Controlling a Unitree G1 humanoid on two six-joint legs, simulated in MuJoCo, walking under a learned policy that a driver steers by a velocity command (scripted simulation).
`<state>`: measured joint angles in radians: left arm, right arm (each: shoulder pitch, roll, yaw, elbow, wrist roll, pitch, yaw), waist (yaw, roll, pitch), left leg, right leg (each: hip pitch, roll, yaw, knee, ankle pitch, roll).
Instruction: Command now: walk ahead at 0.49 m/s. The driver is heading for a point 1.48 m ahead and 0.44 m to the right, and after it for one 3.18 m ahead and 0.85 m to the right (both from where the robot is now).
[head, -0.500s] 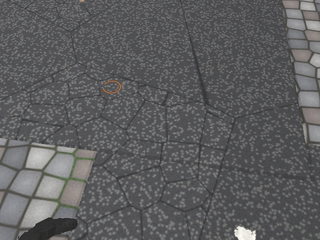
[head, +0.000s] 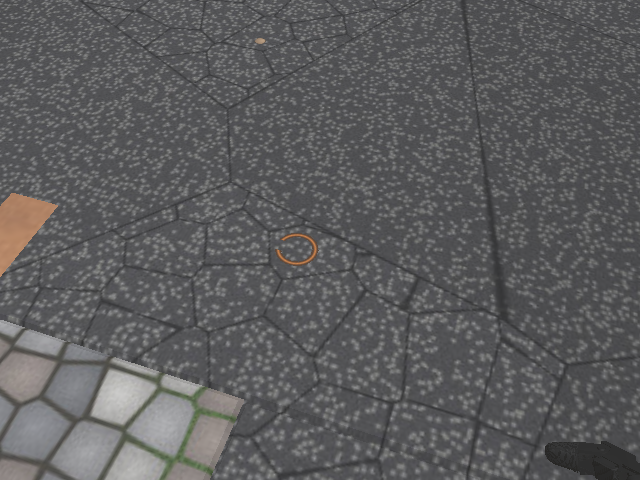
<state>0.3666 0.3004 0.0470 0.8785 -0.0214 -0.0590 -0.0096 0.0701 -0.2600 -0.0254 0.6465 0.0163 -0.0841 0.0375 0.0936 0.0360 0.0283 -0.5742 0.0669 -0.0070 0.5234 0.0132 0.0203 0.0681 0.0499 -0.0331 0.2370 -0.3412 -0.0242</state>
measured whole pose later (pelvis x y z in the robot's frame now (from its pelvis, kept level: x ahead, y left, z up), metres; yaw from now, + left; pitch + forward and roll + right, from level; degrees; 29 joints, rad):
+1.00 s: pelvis +0.57 -0.07 +0.01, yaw -25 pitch +2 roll +0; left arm 0.35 0.29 0.07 0.74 -0.03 -0.03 0.02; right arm 0.03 -0.28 -0.04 0.67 0.00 -0.10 0.02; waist 0.08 0.04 0.03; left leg -0.59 0.03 -0.10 0.53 0.04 -0.06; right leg -0.09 0.12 0.19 0.39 -0.31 -0.09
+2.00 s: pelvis +1.01 -0.37 +0.00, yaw -26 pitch +1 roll -3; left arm 0.33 0.27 0.07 0.83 0.00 -0.08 0.01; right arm 0.11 -0.27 -0.05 0.75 0.02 -0.03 0.05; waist 0.07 0.04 0.03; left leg -0.66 0.09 -0.01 0.68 0.02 0.02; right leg 0.08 0.03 -0.23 0.21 -0.31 -0.01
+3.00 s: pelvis +1.39 -0.49 +0.00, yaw +7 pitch +0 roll -2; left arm 0.13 0.30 0.06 0.79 -0.01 0.01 0.00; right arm 0.17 -0.30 -0.06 0.62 0.00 0.06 -0.01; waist 0.03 -0.01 0.05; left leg -0.31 0.03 -0.01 0.56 -0.25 0.01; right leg -0.31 -0.07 -0.15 0.50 -0.19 0.01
